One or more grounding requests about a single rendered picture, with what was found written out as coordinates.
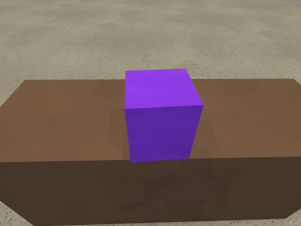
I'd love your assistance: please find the pedestal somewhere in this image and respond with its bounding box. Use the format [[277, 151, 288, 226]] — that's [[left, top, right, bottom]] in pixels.
[[0, 78, 301, 226]]

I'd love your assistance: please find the carton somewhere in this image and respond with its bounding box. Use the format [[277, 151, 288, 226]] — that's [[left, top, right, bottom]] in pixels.
[[124, 69, 204, 163]]

